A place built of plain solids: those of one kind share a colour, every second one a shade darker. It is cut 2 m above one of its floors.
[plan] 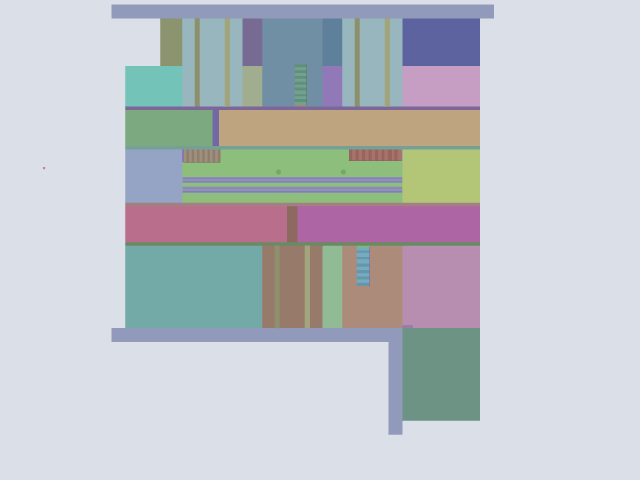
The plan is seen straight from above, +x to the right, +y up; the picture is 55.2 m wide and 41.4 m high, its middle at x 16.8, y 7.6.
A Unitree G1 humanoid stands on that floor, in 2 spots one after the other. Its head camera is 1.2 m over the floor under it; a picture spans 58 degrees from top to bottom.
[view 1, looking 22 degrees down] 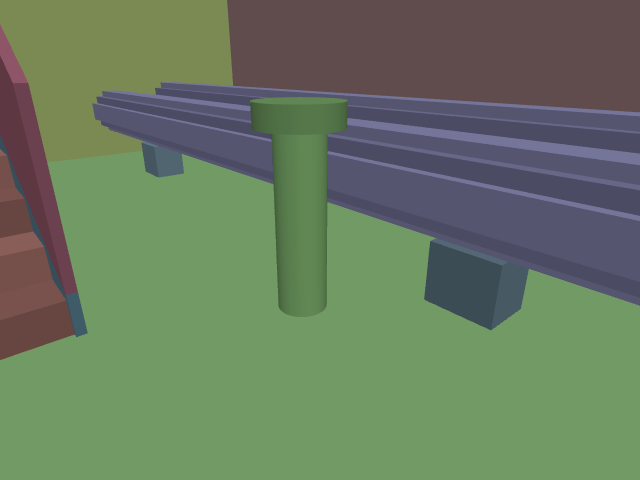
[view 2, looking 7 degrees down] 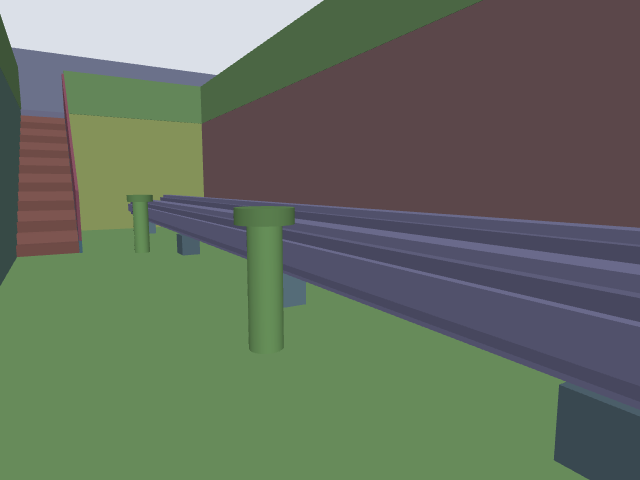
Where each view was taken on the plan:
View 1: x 17.21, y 14.73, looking -41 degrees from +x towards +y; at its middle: valve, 2.11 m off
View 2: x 10.32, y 14.73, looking -31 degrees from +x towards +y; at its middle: pipe_main_metal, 3.46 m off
